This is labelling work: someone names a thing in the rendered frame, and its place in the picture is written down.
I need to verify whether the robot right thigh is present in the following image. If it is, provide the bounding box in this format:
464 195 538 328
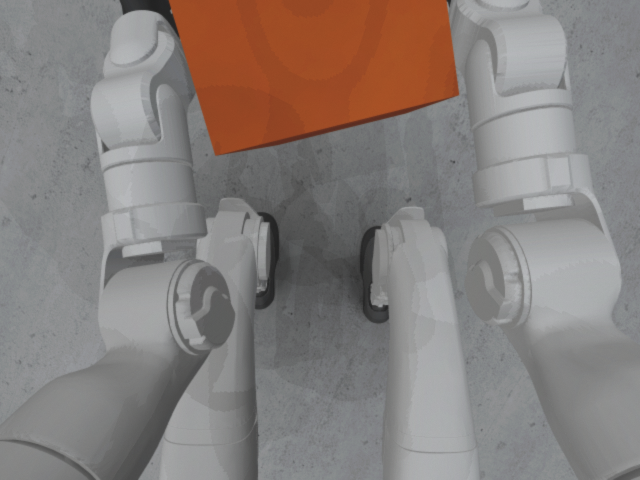
373 220 481 480

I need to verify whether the left robot upper arm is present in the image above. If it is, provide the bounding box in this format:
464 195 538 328
0 258 235 480

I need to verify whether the carton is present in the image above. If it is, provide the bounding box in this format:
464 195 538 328
169 0 459 156

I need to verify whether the left robot foot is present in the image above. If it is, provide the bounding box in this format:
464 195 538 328
255 212 279 310

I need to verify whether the robot right forearm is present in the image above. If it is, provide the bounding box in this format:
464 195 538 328
448 0 622 300

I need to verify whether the right robot upper arm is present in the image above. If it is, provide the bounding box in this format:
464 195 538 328
464 218 640 480

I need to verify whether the robot left forearm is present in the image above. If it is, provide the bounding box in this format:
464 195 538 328
90 10 208 333

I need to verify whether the left robot hand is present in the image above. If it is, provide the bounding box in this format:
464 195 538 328
120 0 180 39

